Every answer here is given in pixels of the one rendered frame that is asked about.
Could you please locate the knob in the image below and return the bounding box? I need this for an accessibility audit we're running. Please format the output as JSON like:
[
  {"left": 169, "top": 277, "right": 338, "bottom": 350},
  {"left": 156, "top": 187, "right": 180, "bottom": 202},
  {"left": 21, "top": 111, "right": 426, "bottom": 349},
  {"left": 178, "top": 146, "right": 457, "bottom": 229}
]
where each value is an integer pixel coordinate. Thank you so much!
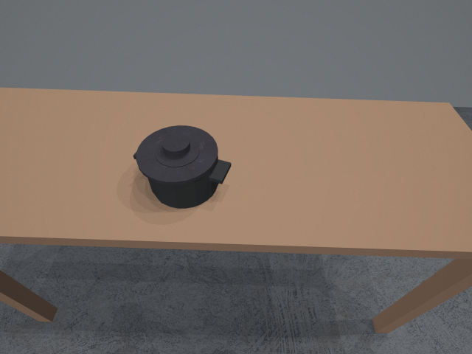
[{"left": 162, "top": 133, "right": 190, "bottom": 157}]

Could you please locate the table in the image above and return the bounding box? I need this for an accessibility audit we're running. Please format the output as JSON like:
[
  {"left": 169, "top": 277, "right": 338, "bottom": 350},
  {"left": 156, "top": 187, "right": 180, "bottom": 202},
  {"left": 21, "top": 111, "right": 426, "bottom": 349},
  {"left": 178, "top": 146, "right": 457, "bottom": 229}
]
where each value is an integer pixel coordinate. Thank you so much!
[{"left": 0, "top": 88, "right": 472, "bottom": 333}]

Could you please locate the lid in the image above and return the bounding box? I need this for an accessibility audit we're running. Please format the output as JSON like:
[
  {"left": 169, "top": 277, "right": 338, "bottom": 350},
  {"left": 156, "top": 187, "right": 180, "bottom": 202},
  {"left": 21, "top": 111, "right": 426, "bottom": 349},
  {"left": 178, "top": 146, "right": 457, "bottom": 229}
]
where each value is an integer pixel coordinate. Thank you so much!
[{"left": 136, "top": 125, "right": 218, "bottom": 185}]

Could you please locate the pot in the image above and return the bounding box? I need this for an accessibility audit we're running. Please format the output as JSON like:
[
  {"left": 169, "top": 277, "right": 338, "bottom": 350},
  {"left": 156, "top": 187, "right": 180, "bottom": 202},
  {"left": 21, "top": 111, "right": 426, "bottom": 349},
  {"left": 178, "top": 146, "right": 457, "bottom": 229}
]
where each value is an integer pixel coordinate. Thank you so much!
[{"left": 133, "top": 152, "right": 231, "bottom": 209}]

